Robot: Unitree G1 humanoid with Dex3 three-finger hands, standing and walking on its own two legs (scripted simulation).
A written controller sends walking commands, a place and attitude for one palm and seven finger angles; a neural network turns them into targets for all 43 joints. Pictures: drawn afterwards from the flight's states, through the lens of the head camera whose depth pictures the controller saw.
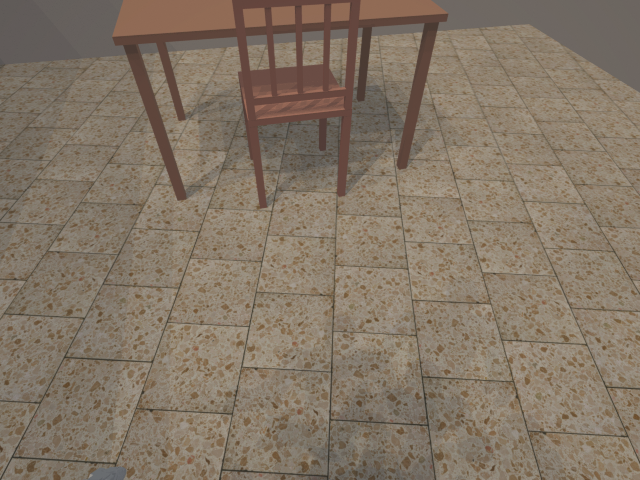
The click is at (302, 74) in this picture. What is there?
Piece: chair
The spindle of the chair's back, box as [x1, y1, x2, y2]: [295, 5, 302, 93]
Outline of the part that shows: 301,5 295,6 298,93 302,92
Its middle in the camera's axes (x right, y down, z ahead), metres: -0.08 -0.64 +1.33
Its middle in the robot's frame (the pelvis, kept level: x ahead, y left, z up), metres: +1.41 +0.15 -0.08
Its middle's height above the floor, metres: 0.69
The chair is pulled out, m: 0.00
